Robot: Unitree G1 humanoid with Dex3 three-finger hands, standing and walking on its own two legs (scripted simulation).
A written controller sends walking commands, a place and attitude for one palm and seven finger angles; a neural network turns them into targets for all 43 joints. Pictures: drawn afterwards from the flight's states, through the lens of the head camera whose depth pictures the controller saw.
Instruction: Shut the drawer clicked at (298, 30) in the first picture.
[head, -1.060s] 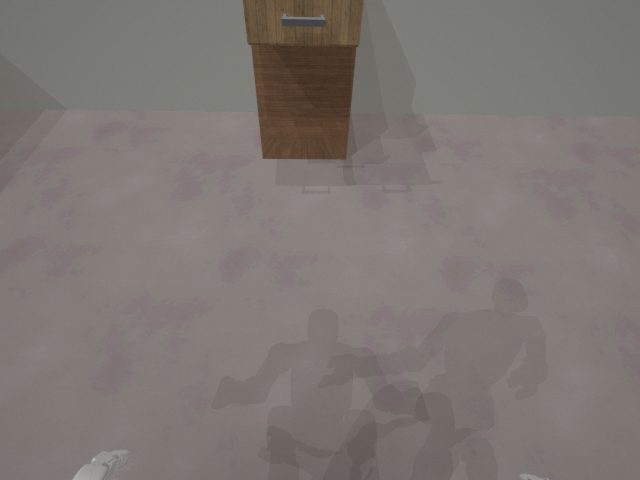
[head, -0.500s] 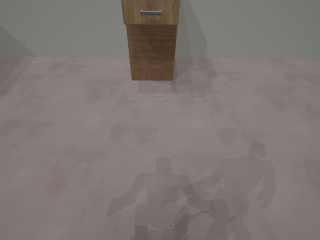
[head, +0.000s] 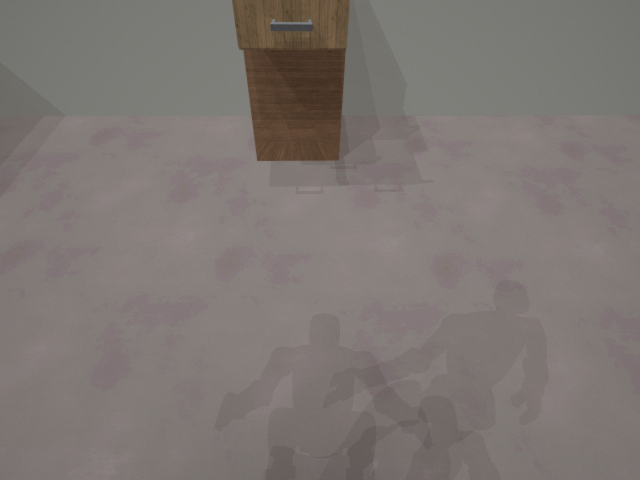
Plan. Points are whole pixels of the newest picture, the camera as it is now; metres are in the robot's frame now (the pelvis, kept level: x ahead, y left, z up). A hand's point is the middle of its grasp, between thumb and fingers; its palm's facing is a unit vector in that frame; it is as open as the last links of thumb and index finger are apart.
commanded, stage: look at it before walking up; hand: left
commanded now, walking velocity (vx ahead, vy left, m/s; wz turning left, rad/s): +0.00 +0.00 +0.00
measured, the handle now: (291, 24) +1.47 +0.17 +0.01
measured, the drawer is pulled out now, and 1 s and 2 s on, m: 0.28 0.28 0.28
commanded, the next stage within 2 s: walk to a spot facing it in 0.58 s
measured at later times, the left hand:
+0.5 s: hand out of the picture +0.09 +0.25 -0.15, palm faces -0.03 -0.94 -0.34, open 7.4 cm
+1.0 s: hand out of the picture +0.05 +0.21 -0.19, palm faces +0.01 -0.98 -0.18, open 7.4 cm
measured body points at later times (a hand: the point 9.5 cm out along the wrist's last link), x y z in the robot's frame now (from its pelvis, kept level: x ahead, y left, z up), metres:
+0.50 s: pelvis +0.01 +0.00 +0.00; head +0.02 +0.00 +0.45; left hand +0.09 +0.30 -0.13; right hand +0.09 -0.30 -0.13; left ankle +0.01 +0.12 -0.74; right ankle +0.01 -0.12 -0.74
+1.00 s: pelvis +0.07 +0.02 -0.01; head +0.06 +0.04 +0.44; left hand +0.05 +0.26 -0.18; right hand +0.06 -0.24 -0.16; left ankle +0.01 +0.12 -0.74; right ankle +0.01 -0.12 -0.74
